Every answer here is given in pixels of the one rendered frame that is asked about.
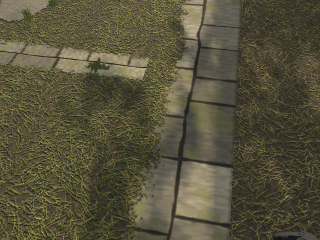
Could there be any right robot hand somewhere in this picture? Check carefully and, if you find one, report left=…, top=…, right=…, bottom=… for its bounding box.
left=273, top=230, right=319, bottom=240

